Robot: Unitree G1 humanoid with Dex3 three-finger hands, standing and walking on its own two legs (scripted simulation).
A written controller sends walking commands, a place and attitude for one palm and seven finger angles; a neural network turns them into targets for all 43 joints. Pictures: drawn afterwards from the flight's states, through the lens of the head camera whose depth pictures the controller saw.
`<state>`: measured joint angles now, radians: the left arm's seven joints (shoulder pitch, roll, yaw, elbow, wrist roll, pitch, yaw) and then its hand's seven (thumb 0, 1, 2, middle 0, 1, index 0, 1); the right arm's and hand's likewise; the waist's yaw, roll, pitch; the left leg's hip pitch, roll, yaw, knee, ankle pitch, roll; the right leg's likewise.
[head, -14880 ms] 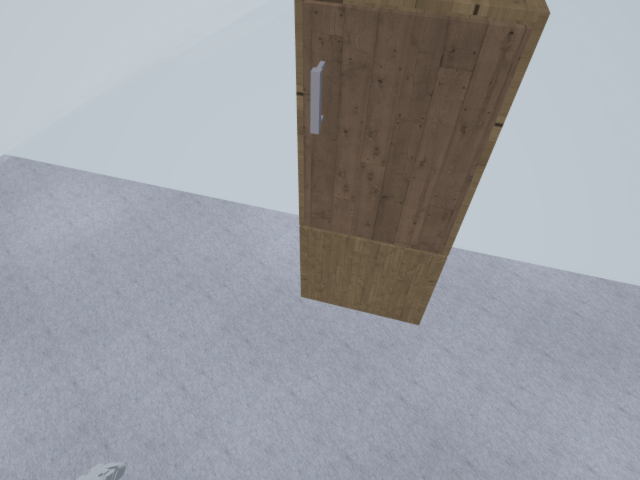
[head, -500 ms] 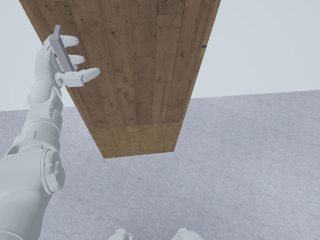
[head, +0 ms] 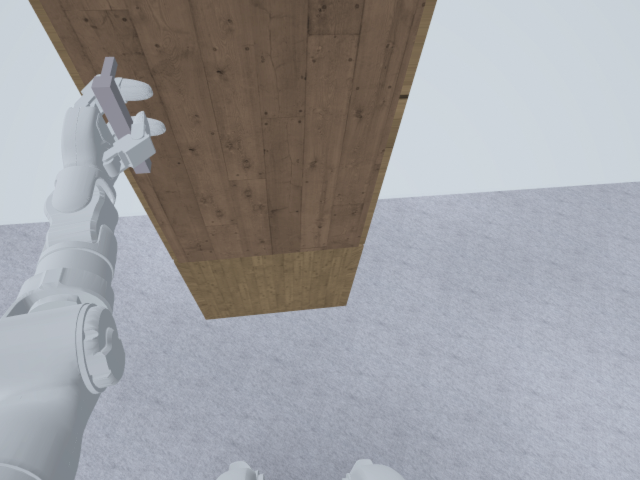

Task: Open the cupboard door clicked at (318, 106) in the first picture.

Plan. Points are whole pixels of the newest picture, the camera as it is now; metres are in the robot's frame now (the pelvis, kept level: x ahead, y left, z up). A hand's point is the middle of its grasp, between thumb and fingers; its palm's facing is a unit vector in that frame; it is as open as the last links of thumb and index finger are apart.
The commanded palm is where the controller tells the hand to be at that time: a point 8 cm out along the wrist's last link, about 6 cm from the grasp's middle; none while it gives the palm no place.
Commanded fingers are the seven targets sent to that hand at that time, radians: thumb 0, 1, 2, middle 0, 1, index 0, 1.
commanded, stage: pull the door open along its arc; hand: left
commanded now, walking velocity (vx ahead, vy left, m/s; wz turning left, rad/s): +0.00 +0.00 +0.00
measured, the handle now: (127, 119) +0.55 +0.20 +0.11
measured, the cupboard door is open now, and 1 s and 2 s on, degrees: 1 38 40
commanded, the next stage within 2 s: open thumb and fingers to let go in 1.02 s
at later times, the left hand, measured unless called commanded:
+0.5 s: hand (160, 205) +0.41 +0.15 +0.12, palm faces +0.16 -0.98 +0.09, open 5.6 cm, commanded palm +0.35 +0.20 +0.11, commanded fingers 0.00 0.90 0.90 -0.40 -1.35 -0.40 -1.35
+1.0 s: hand (247, 296) +0.29 +0.05 +0.12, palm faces +0.37 -0.93 -0.01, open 5.7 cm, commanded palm +0.22 +0.08 +0.11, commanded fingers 0.00 0.90 0.90 -0.40 -1.35 -0.40 -1.35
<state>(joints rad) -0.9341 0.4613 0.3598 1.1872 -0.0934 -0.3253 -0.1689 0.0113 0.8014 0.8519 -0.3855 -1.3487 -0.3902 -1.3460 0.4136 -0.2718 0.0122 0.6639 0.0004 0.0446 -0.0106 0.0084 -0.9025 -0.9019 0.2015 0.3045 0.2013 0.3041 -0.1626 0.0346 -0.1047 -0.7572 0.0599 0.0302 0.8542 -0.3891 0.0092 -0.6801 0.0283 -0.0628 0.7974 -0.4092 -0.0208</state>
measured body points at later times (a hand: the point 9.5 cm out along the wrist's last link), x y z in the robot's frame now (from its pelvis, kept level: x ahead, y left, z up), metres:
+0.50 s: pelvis +0.01 +0.00 +0.01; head +0.05 +0.00 +0.46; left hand +0.39 +0.20 +0.11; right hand +0.11 -0.25 -0.10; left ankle +0.01 +0.11 -0.70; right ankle -0.02 -0.11 -0.70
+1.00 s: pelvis +0.00 -0.02 +0.02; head -0.01 -0.04 +0.47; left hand +0.27 +0.10 +0.12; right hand +0.19 -0.22 -0.08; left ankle +0.01 +0.11 -0.70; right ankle -0.02 -0.11 -0.70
